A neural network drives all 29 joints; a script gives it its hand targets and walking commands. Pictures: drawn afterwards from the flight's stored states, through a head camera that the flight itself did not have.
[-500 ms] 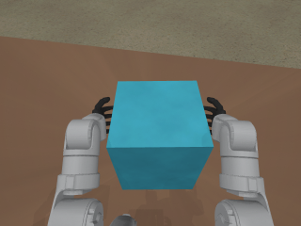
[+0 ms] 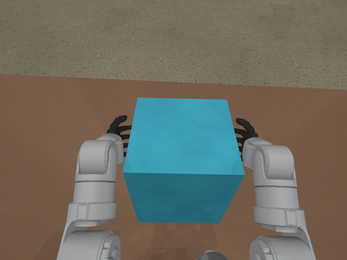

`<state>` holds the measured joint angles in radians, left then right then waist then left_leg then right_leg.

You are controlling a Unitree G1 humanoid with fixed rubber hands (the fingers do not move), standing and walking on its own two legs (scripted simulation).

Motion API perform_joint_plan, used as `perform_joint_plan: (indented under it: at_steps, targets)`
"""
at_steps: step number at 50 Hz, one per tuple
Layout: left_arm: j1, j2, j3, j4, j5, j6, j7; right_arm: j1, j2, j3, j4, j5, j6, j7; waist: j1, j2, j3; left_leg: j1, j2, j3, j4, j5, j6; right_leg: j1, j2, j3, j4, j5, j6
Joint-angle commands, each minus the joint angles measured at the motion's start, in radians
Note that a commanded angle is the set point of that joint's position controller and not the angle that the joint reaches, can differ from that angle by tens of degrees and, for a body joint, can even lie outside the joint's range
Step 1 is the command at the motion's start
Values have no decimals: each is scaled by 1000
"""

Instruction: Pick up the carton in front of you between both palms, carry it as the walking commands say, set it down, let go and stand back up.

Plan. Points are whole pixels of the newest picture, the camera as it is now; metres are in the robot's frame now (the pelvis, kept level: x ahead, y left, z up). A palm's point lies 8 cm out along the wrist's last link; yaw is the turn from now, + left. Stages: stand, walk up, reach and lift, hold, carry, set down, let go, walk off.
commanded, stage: carry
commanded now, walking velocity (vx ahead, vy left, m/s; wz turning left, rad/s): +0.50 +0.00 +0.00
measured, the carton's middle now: (180, 163) +0.35 -0.02 +0.01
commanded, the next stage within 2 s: none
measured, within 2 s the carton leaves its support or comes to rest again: neither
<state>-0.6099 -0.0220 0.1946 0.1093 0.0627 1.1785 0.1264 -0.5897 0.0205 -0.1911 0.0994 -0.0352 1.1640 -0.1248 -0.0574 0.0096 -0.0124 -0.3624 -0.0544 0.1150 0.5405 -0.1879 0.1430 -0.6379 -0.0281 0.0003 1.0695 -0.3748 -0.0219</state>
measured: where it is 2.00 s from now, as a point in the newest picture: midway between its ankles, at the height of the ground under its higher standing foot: (171, 131)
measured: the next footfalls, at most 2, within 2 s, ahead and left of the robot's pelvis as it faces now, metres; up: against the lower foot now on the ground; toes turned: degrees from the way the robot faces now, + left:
right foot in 0.26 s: +0.34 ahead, -0.09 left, -0.03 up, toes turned -2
left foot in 0.78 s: +0.65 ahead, +0.05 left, -0.06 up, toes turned +4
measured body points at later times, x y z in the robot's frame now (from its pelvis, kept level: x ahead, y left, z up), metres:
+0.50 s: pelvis +0.30 -0.05 -0.03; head +0.34 -0.06 +0.42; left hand +0.65 +0.13 +0.05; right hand +0.68 -0.17 +0.05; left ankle +0.31 +0.09 -0.69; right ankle +0.31 -0.09 -0.76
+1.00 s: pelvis +0.60 +0.00 -0.06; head +0.64 +0.01 +0.39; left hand +0.98 +0.14 +0.02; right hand +0.96 -0.16 +0.02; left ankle +0.62 +0.04 -0.79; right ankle +0.59 -0.14 -0.72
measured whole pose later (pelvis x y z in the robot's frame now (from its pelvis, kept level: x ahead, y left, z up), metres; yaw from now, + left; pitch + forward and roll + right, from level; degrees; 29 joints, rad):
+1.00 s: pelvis +0.60 +0.00 -0.06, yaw +0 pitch +5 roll -1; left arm -0.63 0.00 0.18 0.15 0.05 1.18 0.13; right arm -0.59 0.02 -0.20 0.10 -0.05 1.17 -0.13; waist -0.04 0.00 -0.02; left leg -0.40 -0.05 0.11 0.56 -0.17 0.14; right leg -0.62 -0.02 0.00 1.13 -0.40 -0.02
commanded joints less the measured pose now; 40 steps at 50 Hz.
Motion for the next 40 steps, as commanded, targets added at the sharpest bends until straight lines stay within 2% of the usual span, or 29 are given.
perform_joint_plan:
  at_steps: [1, 5, 9, 10, 11, 12, 13, 14, 15, 16, 17, 18, 19, 20, 22, 25, 28, 31, 35, 36, 37, 38, 39, 40]
  targets:
    - [-665, -1079, -645, -147, -373, -53, -179, -767, 1123, 687, -179, 474, -30, 250, -4, 93, -488, 471, 276, -306, -97, 582, 73, -110, -3, -32, -97, 107, 8]
    - [-682, -1036, -671, -199, -368, -46, -169, -752, 1071, 696, -211, 469, -24, 249, -23, 104, -457, 515, 217, -222, -64, 693, 41, -109, 23, -72, -281, 291, -7]
    - [-641, -982, -663, -165, -357, -14, -179, -674, 1015, 676, -151, 436, -5, 245, -46, 107, -410, 529, 167, -163, -3, 670, 19, -4, 73, -131, -547, 456, -27]
    - [-632, -971, -654, -146, -353, -7, -184, -665, 1008, 669, -129, 428, -1, 246, -39, 116, -404, 500, 167, -152, 31, 665, 5, 76, 80, -132, -606, 488, -41]
    - [-623, -960, -641, -124, -349, -1, -190, -663, 1005, 664, -105, 423, 3, 247, -13, 118, -412, 462, 168, -133, 98, 696, -15, 189, 88, -141, -651, 511, -54]
    - [-612, -951, -624, -99, -342, 2, -196, -670, 1005, 659, -81, 423, 6, 249, 34, 97, -437, 401, 153, -83, 208, 684, -42, 347, 88, -160, -710, 571, -61]
    - [-607, -938, -604, -76, -338, 5, -203, -679, 1005, 655, -55, 422, 6, 251, 82, 61, -470, 267, 133, -59, 355, 516, -64, 538, 25, -113, -683, 608, -65]
    - [-592, -934, -581, -40, -339, 9, -211, -703, 1003, 647, -34, 418, 7, 254, 93, -58, -528, 44, 94, -46, 533, 49, -84, 762, -175, 109, -522, 914, -72]
    - [-628, -892, -564, -22, -325, 6, -212, -706, 1040, 631, -1, 412, 18, 252, 109, -309, -638, -298, -40, -84, 831, -414, -142, 1057, -374, 478, -497, 894, -287]
    - [-599, -939, -564, 12, -346, 5, -220, -719, 1024, 622, -5, 405, 20, 248, 123, -255, -629, -396, -10, -139, 914, -403, -112, 1013, -366, 560, -572, 557, -325]
    - [-646, -990, -578, -18, -375, -3, -230, -754, 1050, 621, -15, 406, 16, 244, 128, -193, -556, -442, 25, -149, 895, -358, -96, 912, -303, 501, -611, 420, -292]
    - [-721, -1040, -598, -56, -409, -8, -239, -788, 1075, 618, -36, 405, 9, 237, 121, -87, -500, -431, 54, -144, 831, -299, -91, 808, -273, 436, -631, 412, -253]
    - [-787, -1083, -623, -93, -443, -13, -246, -799, 1090, 615, -53, 400, 3, 229, 104, -53, -465, -405, 79, -149, 756, -263, -93, 722, -258, 391, -647, 436, -230]
    - [-835, -1113, -643, -124, -475, -19, -249, -800, 1103, 609, -68, 392, -2, 218, 90, -41, -463, -359, 90, -146, 706, -238, -101, 663, -243, 355, -664, 407, -212]
    - [-854, -1138, -663, -164, -509, -28, -249, -771, 1110, 608, -92, 379, -10, 199, 85, -73, -471, -328, 98, -127, 625, -214, -114, 633, -224, 299, -676, 438, -208]
    - [-813, -1130, -668, -187, -515, -32, -247, -728, 1095, 618, -122, 355, -18, 179, 105, -103, -484, -398, 104, -99, 519, -140, -119, 708, -209, 227, -638, 649, -207]
    - [-786, -1102, -678, -212, -511, -31, -246, -713, 1064, 639, -158, 342, -19, 168, 124, -107, -482, -440, 99, -78, 417, -15, -113, 775, -181, 170, -601, 810, -184]
    - [-751, -1065, -680, -210, -497, -21, -245, -699, 1026, 652, -173, 335, -9, 166, 144, -111, -456, -423, 73, -48, 267, 109, -100, 806, -136, 116, -576, 878, -164]
    - [-682, -1036, -668, -123, -466, -12, -252, -652, 987, 637, -112, 314, 10, 184, 174, -114, -399, -305, 11, 25, -7, 254, -78, 812, -84, 55, -523, 887, -136]
    - [-676, -1037, -665, -98, -462, -13, -254, -642, 980, 627, -89, 309, 13, 191, 161, -125, -397, -213, 2, 28, -64, 282, -62, 778, -85, 42, -489, 900, -120]
    - [-672, -1041, -663, -71, -460, -14, -258, -635, 974, 615, -64, 302, 14, 197, 131, -132, -410, -95, -6, 35, -104, 301, -49, 743, -86, 20, -424, 941, -99]
    - [-680, -1048, -661, -48, -462, -16, -262, -620, 971, 599, -35, 294, 13, 203, 78, -115, -444, 78, 1, 43, -164, 366, -43, 679, -74, -33, -303, 919, -70]
    - [-690, -1054, -660, -27, -463, -19, -266, -614, 961, 577, -14, 286, 11, 210, 31, -68, -482, 279, 80, -32, -131, 430, -38, 527, -49, -56, -144, 704, -48]
    - [-696, -1059, -656, -5, -459, -21, -270, -597, 961, 552, 16, 284, 11, 217, 26, 74, -537, 506, 291, -272, 35, 789, -33, 294, 1, -78, 18, 151, -30]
